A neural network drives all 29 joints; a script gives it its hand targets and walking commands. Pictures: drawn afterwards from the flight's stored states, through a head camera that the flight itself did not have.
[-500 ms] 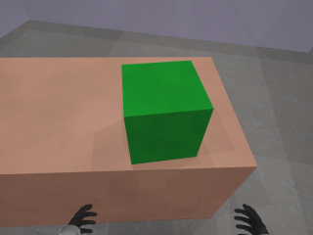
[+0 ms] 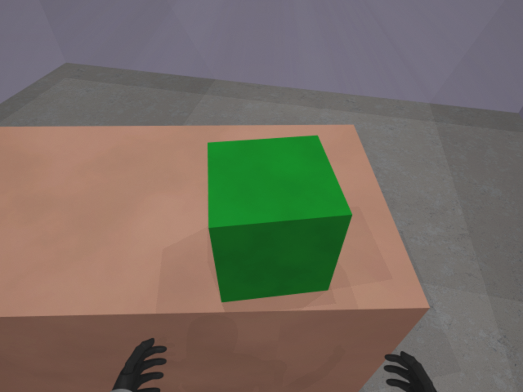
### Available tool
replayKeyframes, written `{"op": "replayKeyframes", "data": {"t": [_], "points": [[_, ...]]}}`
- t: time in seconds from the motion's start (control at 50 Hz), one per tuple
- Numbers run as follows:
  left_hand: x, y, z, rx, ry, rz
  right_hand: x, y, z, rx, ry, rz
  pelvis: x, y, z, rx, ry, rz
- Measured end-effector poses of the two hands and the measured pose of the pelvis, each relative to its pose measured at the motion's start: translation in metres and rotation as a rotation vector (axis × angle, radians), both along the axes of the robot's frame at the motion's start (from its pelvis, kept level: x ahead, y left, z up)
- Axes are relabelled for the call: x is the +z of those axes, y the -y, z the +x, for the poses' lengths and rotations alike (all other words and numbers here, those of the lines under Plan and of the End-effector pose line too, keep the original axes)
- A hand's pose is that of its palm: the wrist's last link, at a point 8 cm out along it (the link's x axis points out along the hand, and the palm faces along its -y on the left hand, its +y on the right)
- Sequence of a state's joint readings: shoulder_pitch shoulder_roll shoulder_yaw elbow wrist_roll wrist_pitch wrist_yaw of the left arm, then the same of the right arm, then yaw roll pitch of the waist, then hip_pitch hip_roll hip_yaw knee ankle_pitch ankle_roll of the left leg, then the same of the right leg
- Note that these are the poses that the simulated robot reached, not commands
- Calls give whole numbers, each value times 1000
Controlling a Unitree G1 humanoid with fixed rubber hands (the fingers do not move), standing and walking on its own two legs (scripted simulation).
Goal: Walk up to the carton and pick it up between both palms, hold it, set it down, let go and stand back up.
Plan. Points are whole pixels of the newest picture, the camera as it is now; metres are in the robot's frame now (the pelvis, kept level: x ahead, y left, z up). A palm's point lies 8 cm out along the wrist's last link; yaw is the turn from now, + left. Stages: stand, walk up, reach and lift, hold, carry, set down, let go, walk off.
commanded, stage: reach and lift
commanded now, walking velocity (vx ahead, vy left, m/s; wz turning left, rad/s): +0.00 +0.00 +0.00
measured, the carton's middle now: (269, 218) +0.45 -0.01 +0.00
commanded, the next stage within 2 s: none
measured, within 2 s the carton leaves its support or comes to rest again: neither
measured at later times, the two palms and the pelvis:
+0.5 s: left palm out of the picture +0.16 +0.22 -0.05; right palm out of the picture +0.14 -0.21 -0.05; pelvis +0.00 +0.01 +0.00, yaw +0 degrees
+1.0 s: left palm (122, 372) +0.18 +0.21 -0.02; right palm (412, 358) +0.19 -0.20 -0.02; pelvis +0.01 +0.01 +0.00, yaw +0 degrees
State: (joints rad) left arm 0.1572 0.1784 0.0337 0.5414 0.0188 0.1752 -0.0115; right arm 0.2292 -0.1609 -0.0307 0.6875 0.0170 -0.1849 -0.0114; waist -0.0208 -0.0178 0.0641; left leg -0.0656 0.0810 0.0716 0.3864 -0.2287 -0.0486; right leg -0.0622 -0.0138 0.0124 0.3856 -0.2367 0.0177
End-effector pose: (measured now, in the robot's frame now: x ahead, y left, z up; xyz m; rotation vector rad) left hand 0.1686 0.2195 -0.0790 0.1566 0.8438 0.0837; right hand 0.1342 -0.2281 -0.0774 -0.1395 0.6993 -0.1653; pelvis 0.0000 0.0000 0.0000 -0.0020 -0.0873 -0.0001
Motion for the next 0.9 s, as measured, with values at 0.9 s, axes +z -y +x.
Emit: {"op": "replayKeyframes", "data": {"t": [0.9], "points": [[52, 8, 3, 75, 466, -56, 51, -21, 44, 35, 342, 113, 1, -5, 7, -1, -8, 1]]}}
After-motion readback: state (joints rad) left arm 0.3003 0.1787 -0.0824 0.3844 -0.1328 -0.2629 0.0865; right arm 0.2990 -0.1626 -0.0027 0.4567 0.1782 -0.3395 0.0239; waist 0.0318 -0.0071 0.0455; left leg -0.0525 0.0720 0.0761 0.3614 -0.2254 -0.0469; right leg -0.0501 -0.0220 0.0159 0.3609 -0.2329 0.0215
